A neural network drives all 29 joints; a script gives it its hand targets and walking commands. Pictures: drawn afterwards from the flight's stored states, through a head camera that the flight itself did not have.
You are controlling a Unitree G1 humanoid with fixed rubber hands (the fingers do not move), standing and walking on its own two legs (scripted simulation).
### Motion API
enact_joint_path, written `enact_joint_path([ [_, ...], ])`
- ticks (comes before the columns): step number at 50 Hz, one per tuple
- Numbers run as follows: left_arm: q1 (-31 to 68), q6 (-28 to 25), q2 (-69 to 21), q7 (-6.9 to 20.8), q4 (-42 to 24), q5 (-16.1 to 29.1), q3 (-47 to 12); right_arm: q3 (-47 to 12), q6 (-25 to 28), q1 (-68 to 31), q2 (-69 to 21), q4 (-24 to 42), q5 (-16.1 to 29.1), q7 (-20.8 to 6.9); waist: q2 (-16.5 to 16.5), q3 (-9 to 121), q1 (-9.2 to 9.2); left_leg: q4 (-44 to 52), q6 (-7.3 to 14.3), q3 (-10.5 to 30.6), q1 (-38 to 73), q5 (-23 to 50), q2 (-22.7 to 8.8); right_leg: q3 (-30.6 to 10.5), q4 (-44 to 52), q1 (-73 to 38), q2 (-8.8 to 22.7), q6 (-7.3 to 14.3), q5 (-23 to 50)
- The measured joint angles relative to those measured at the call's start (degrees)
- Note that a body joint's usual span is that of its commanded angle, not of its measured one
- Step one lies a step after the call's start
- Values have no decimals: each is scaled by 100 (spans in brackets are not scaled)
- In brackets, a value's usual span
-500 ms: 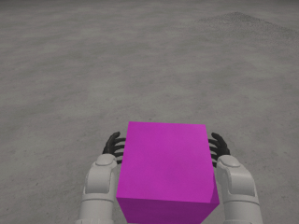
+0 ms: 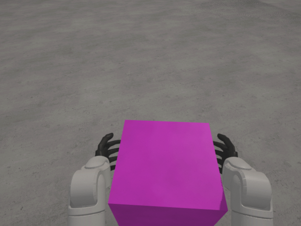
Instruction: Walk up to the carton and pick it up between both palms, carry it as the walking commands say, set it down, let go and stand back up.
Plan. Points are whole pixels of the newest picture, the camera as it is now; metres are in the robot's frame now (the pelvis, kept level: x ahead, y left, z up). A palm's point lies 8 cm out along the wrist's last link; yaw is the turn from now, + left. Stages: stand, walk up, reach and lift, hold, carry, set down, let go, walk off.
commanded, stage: carry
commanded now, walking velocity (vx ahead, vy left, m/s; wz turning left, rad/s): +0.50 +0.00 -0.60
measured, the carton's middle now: (163, 181) +0.26 +0.00 +0.01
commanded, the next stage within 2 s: none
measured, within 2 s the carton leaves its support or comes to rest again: neither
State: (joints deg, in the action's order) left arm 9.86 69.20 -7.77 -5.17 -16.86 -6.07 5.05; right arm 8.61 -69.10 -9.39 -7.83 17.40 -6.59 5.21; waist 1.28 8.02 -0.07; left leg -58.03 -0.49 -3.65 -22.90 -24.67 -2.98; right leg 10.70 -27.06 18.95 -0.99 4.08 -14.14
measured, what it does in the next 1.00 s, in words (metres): walks ahead, turning right: left foot, then right foot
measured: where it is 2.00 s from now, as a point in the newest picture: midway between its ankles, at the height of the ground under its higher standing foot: (176, 139)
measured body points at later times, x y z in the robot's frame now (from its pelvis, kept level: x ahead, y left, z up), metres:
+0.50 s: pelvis +0.29 +0.02 +0.02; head +0.31 +0.03 +0.47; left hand +0.61 +0.04 +0.09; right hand +0.49 -0.24 +0.10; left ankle +0.24 +0.13 -0.73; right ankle +0.29 -0.12 -0.67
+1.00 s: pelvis +0.59 -0.13 +0.01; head +0.61 -0.14 +0.46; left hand +0.91 -0.15 +0.08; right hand +0.75 -0.41 +0.08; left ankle +0.75 -0.05 -0.70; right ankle +0.49 -0.15 -0.73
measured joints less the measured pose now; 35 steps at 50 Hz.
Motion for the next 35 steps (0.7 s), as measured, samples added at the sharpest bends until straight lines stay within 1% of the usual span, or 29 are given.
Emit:
enact_joint_path([
  [2,-84,11,10,-2,-42,19,1,-67,-29,24,15,-1,-15,1,-85,-59,-46,334,-91,-97,-360,155,-65,-131,325,-311,2,-66,43],
  [5,-118,-38,16,-9,-190,56,26,-114,-10,-33,13,84,-22,1,-171,-181,-126,1348,-162,-126,-655,476,-123,-378,630,-710,21,-116,-33],
  [8,-93,-57,13,-13,-308,83,56,-139,15,-67,6,182,-28,-2,-225,-243,-167,2232,-205,-204,-696,1042,-147,-628,709,-1067,60,-224,-263],
  [10,-63,-33,9,-15,-352,88,77,-147,10,-84,4,215,-34,-6,-263,-228,-166,2776,-229,-367,-532,1368,-127,-801,564,-1245,111,-317,-546],
  [11,-45,-10,7,-15,-379,85,98,-149,1,-117,0,213,-37,-8,-271,-206,-166,3061,-217,-469,-360,1438,-110,-907,350,-1278,137,-371,-762],
  [12,-23,6,12,-12,-396,80,147,-166,18,-169,-10,155,-43,-11,-311,-179,-167,3124,-92,-580,-239,1785,-93,-972,-69,-1190,199,-397,-1016],
  [13,-16,13,37,-4,-374,86,219,-217,69,-218,-21,21,-64,-13,-373,-153,-148,2932,57,-725,-224,1798,-98,-976,-805,-920,268,-393,-1168],
  [15,-36,48,72,14,-271,97,298,-296,104,-232,-23,-195,-104,-9,-361,-146,-117,2805,238,-957,-21,1392,-181,-948,-2393,-236,240,-292,-1199],
  [16,-45,57,59,15,-228,99,305,-310,105,-182,-14,-214,-107,-5,-346,-153,-96,2910,258,-1051,153,1254,-208,-889,-2946,72,242,-266,-1061],
  [17,-55,48,17,14,-199,89,304,-301,111,-115,-4,-187,-98,-4,-329,-159,-70,3082,209,-1135,345,1217,-232,-812,-3283,341,266,-260,-886],
  [18,-65,26,-8,14,-184,74,274,-278,121,-55,5,-140,-82,-4,-307,-166,-31,3270,163,-1212,537,1214,-250,-730,-3423,571,305,-269,-724],
  [20,-66,-14,7,16,-197,55,166,-231,145,8,12,-35,-49,-4,-241,-197,65,3606,137,-1347,905,1164,-301,-582,-3304,941,362,-287,-478],
  [22,-44,-48,8,16,-252,30,85,-175,166,25,15,81,-9,-5,-179,-235,147,3873,99,-1475,1250,1081,-361,-461,-2959,1239,393,-286,-235],
  [25,-29,-81,6,16,-372,-5,-5,-114,182,28,16,245,41,-13,-136,-291,229,4137,-12,-1656,1757,882,-425,-306,-2315,1543,420,-254,172],
  [28,-54,-73,9,12,-476,-30,-59,-99,169,34,17,339,63,-27,-128,-321,253,4243,-176,-1806,2250,574,-469,-120,-1551,1621,396,-179,566],
  [30,-73,-50,12,9,-526,-38,-72,-108,150,39,17,367,63,-36,-114,-338,223,4179,-317,-1894,2558,294,-533,61,-1015,1513,299,-93,773],
  [32,-90,-30,14,8,-546,-37,-72,-130,141,59,19,374,52,-44,-110,-354,164,3796,-453,-1953,2766,-56,-663,285,-543,1251,124,-10,887],
  [33,-93,-17,15,8,-536,-35,-72,-143,141,88,22,373,44,-47,-145,-363,123,3337,-497,-1957,2776,-228,-753,381,-283,1024,27,48,962],
  [34,-85,-8,11,8,-496,-36,-93,-137,138,122,36,377,38,-51,-187,-356,74,2617,-490,-1873,2648,-153,-872,387,-111,783,-56,238,885],
  [35,-83,-51,12,7,-415,-55,-131,-87,138,102,39,329,42,-61,-87,-358,-41,1606,-435,-1548,2316,41,-1015,380,-351,795,-155,408,625],
])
